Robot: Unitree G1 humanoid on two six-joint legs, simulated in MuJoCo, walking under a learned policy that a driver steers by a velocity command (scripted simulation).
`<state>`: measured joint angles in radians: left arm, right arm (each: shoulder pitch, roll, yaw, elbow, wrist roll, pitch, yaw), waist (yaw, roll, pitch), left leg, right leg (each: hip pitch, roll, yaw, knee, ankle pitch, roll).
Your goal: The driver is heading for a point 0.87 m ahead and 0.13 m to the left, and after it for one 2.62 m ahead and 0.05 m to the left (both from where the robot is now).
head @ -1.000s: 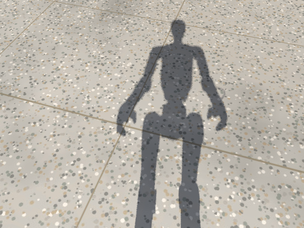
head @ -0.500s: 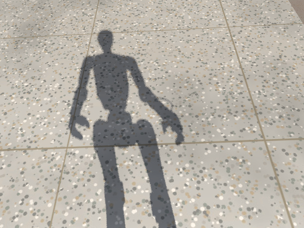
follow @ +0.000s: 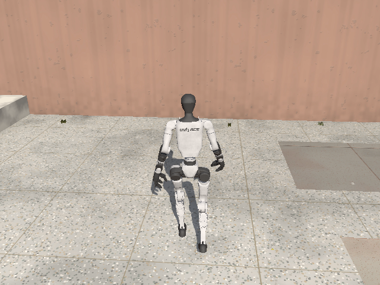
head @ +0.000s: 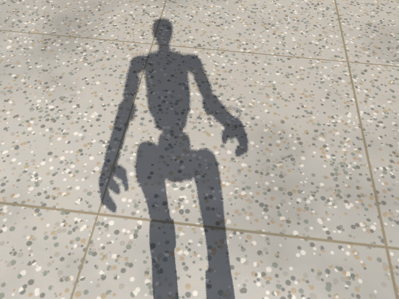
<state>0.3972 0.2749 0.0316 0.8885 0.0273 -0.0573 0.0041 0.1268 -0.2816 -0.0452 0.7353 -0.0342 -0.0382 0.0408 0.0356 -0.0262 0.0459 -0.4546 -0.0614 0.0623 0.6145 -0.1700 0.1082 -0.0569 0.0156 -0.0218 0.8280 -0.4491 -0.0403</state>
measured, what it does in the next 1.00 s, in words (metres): walks ahead, turning left: right foot, then left foot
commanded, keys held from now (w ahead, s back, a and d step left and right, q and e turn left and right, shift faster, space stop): w+q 0.58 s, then w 0.26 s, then w+e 0.16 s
